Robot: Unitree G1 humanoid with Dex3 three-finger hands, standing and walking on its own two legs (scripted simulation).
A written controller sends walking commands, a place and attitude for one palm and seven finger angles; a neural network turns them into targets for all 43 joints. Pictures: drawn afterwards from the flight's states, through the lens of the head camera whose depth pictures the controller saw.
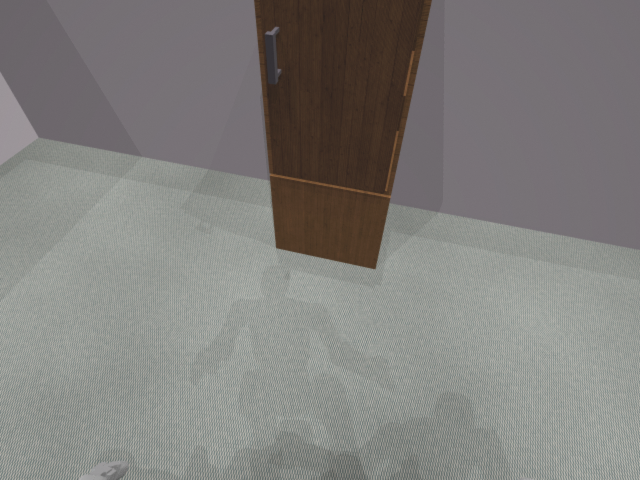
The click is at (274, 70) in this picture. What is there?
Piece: cupboard door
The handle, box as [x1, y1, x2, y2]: [265, 27, 281, 84]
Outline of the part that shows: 278,27 275,27 270,32 267,31 265,33 268,83 275,84 277,81 277,77 281,72 280,69 276,67 275,35 279,30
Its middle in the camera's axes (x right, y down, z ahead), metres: -0.12 -0.47 +1.00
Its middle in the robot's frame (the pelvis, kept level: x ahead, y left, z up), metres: +1.07 +0.18 +0.06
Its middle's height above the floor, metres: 0.83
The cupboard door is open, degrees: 0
